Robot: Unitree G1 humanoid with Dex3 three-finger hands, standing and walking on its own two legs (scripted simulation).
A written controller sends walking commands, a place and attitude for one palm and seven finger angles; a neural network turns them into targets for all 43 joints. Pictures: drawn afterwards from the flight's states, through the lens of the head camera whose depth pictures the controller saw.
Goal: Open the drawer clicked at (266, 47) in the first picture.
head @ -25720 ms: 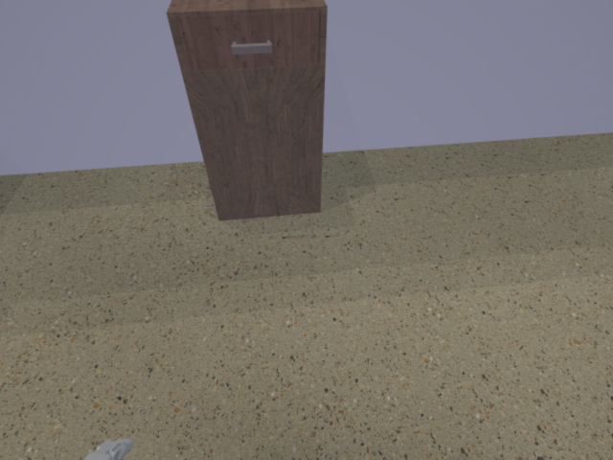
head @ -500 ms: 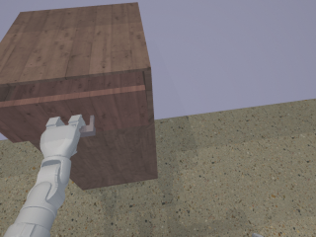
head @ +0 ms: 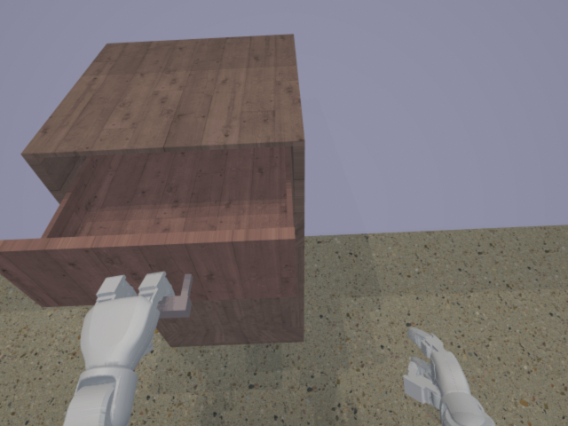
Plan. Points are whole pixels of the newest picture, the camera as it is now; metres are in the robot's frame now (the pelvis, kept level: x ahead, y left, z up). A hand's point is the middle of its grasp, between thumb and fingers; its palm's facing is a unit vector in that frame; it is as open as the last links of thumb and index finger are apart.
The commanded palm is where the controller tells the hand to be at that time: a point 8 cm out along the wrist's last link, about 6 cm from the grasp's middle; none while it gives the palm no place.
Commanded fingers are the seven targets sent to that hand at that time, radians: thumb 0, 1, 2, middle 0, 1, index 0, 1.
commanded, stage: pull the drawer open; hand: left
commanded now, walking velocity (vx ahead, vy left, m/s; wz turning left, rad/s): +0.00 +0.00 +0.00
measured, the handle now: (148, 295) +0.28 +0.24 +0.03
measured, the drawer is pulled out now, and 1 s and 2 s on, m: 0.19 0.30 0.30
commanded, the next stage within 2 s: open the thumb to release the handle in 0.78 s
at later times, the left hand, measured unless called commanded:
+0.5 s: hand (120, 420) +0.12 +0.22 +0.01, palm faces -0.01 -0.11 -0.99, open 5.8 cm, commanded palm +0.06 +0.23 +0.07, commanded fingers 0.00 0.90 0.90 -0.40 -1.35 -0.40 -1.35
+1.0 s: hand out of the picture +0.12 +0.22 +0.01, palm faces +0.05 -0.08 -1.00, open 5.9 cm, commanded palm +0.09 +0.23 +0.07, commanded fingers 0.00 0.41 0.69 -0.37 -1.30 -0.37 -1.30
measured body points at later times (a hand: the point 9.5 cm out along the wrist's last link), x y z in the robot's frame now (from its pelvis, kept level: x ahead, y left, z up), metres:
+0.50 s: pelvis -0.02 -0.01 -0.01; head +0.00 -0.04 +0.44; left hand +0.12 +0.22 +0.07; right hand +0.20 -0.24 -0.10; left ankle -0.05 +0.09 -0.72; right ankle -0.02 -0.10 -0.72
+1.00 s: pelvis -0.03 -0.01 -0.02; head -0.01 -0.04 +0.43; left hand +0.11 +0.22 +0.07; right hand +0.19 -0.23 -0.11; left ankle -0.05 +0.09 -0.72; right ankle -0.02 -0.10 -0.72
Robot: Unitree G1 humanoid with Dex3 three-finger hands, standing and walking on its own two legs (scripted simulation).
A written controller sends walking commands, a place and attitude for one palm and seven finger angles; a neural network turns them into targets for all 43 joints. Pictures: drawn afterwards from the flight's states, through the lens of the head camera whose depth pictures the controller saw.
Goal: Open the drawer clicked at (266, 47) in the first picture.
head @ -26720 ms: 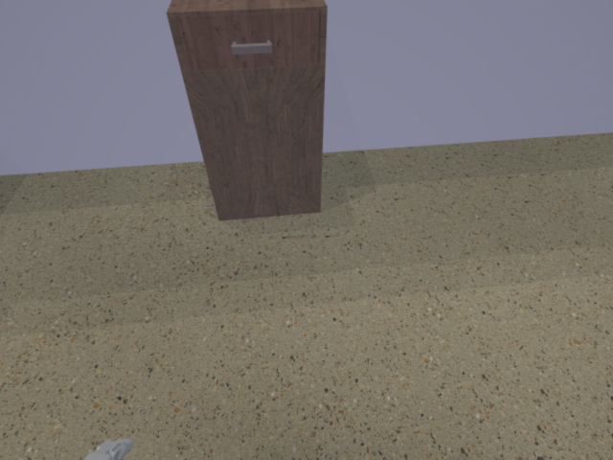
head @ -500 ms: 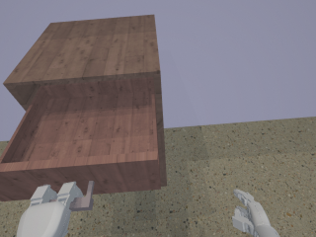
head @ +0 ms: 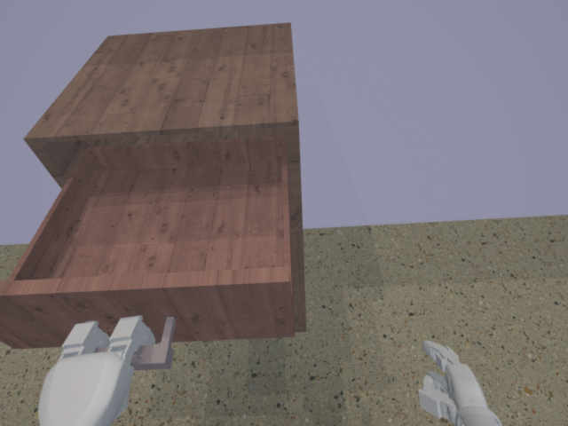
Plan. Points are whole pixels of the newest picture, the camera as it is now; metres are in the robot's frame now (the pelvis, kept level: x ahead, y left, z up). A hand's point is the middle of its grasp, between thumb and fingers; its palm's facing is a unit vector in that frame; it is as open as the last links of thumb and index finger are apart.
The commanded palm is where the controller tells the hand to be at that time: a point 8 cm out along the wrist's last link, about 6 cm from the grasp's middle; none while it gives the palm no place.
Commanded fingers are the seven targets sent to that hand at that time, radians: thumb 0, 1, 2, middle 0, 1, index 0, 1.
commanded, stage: open the thumb to release the handle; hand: left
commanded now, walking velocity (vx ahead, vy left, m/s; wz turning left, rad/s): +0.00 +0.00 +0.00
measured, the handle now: (125, 342) +0.20 +0.24 +0.05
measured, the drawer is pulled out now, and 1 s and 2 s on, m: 0.30 0.30 0.30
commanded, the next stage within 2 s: lift the hand off the handle in 0.38 s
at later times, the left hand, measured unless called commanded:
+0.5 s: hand (116, 392) +0.15 +0.23 +0.03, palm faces +0.02 -0.09 -1.00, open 13.3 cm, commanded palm +0.12 +0.24 +0.08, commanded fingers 0.00 -0.50 0.30 -0.30 -1.20 -0.30 -1.20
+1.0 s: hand (114, 379) +0.16 +0.23 +0.05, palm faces +0.06 -0.09 -0.99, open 13.4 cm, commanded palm +0.13 +0.23 +0.12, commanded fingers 0.00 -0.50 0.30 -0.30 -1.20 -0.30 -1.20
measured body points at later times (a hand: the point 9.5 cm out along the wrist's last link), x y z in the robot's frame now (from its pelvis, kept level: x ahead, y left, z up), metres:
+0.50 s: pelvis -0.01 -0.01 +0.01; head +0.00 -0.04 +0.46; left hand +0.14 +0.23 +0.09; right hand +0.23 -0.22 -0.07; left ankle -0.02 +0.10 -0.70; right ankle +0.01 -0.09 -0.70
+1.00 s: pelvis -0.01 -0.01 +0.01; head -0.01 -0.05 +0.46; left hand +0.15 +0.23 +0.10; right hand +0.22 -0.20 -0.08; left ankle -0.02 +0.10 -0.70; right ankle +0.01 -0.09 -0.70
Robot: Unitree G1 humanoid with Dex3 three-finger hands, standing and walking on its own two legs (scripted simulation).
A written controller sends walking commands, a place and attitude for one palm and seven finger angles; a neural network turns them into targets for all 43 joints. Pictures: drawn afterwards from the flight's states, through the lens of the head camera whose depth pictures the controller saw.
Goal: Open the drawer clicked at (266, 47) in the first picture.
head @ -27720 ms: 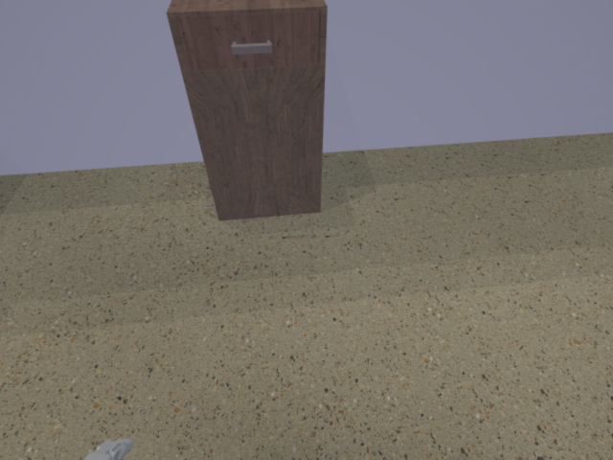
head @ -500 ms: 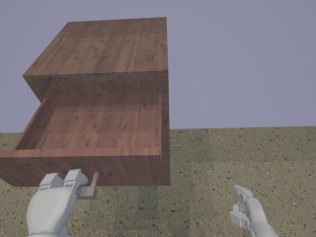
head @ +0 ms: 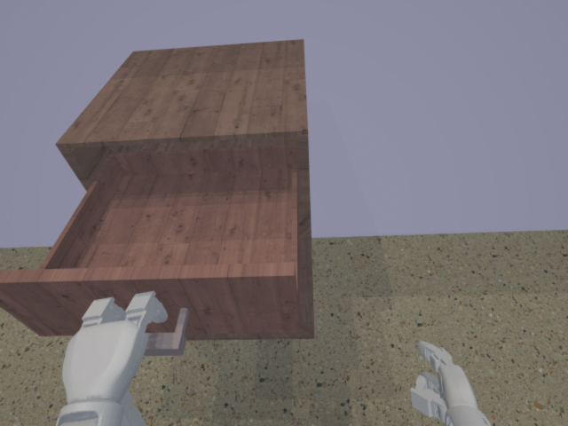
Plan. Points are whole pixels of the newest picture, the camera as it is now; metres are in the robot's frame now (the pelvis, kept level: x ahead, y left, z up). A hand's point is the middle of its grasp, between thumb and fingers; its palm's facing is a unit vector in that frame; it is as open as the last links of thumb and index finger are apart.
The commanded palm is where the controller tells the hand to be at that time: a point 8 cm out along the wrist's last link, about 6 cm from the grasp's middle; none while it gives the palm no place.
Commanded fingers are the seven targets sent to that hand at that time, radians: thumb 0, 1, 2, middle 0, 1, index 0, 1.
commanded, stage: lift the hand off the handle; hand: left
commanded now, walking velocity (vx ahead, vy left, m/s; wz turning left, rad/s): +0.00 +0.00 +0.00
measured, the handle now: (142, 329) +0.22 +0.24 +0.04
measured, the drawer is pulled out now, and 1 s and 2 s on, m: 0.30 0.30 0.30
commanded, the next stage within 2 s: draw the hand back to the body in 1.08 s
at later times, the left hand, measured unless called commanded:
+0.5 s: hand (95, 337) +0.18 +0.25 +0.11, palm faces +0.12 -0.12 -0.99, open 13.3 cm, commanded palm +0.14 +0.24 +0.17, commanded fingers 0.00 -0.50 0.30 -0.30 -1.20 -0.30 -1.20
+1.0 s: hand (78, 291) +0.19 +0.23 +0.19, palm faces +0.24 -0.12 -0.96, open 13.8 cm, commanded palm +0.14 +0.24 +0.24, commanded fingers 0.00 -0.50 0.30 -0.30 -1.20 -0.30 -1.20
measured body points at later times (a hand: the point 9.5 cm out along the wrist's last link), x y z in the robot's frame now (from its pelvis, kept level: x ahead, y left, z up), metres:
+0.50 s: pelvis +0.01 +0.01 +0.02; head -0.01 -0.03 +0.47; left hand +0.17 +0.25 +0.16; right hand +0.25 -0.18 -0.06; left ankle -0.01 +0.11 -0.71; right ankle +0.02 -0.08 -0.71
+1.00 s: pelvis +0.00 +0.02 +0.02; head -0.03 -0.04 +0.47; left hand +0.17 +0.23 +0.24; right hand +0.26 -0.16 -0.04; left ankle -0.01 +0.11 -0.71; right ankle +0.02 -0.08 -0.71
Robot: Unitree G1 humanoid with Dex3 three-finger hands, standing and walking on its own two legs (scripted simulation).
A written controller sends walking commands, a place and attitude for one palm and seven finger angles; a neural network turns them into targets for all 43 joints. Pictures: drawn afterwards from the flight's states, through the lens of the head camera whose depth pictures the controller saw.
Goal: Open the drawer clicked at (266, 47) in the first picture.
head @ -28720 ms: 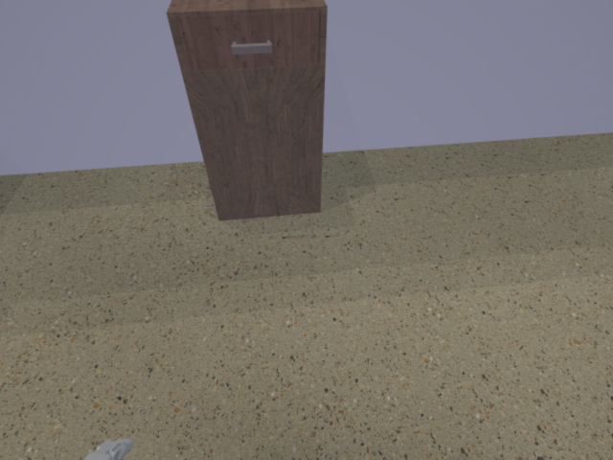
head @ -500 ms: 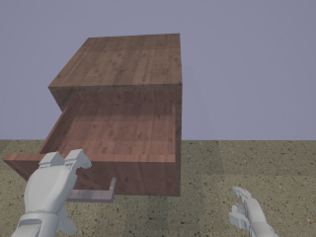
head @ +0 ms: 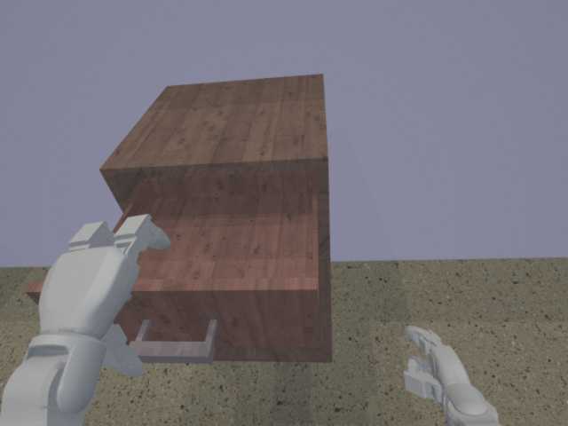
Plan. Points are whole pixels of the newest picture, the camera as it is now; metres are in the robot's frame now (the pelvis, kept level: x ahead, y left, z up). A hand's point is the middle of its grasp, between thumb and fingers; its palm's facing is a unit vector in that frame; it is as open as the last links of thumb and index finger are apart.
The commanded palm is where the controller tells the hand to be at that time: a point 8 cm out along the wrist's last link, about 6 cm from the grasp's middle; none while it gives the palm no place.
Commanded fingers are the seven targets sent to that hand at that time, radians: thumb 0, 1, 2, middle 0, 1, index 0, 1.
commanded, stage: lift the hand off the handle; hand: left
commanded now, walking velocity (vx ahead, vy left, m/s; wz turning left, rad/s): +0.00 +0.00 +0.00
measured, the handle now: (175, 339) +0.22 +0.22 +0.01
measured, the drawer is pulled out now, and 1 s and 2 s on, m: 0.30 0.30 0.30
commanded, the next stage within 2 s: draw the hand back to the body in 0.08 s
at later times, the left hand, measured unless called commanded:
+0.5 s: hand (112, 305) +0.18 +0.23 +0.16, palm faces +0.17 -0.07 -0.98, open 13.8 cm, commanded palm +0.14 +0.23 +0.21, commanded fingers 0.00 -0.50 0.30 -0.30 -1.20 -0.30 -1.20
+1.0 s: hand (126, 288) +0.19 +0.21 +0.18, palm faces +0.41 -0.83 -0.39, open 13.3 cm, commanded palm +0.14 +0.25 +0.21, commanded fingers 0.00 -0.08 0.48 -0.27 -0.93 -0.27 -0.93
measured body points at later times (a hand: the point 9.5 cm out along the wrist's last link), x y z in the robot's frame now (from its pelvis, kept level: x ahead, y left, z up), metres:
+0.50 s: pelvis -0.01 -0.02 +0.00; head -0.03 -0.08 +0.44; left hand +0.17 +0.23 +0.21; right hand +0.23 -0.21 -0.09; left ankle -0.01 +0.09 -0.74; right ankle +0.02 -0.10 -0.74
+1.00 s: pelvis +0.01 -0.02 +0.00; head +0.00 -0.03 +0.45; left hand +0.17 +0.25 +0.20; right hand +0.23 -0.20 -0.07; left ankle -0.01 +0.09 -0.74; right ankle +0.02 -0.10 -0.74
